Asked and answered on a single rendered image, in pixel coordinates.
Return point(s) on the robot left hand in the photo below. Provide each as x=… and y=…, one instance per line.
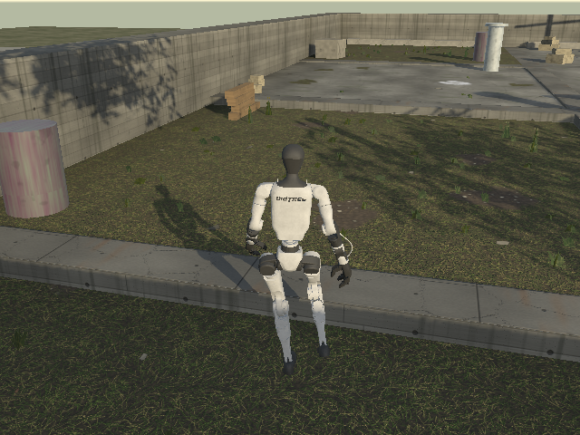
x=251, y=250

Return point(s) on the robot left shin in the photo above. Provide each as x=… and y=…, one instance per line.
x=282, y=326

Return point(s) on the robot left forearm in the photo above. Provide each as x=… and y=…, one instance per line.
x=251, y=235

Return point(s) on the robot right upper arm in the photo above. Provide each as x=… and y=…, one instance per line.
x=325, y=208

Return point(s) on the robot left upper arm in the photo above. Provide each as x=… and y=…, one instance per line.
x=263, y=191

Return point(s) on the robot right hand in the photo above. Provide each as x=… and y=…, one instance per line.
x=347, y=272

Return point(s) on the robot right thigh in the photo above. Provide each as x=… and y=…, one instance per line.
x=311, y=263

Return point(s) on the robot right forearm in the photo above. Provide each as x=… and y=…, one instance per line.
x=337, y=246

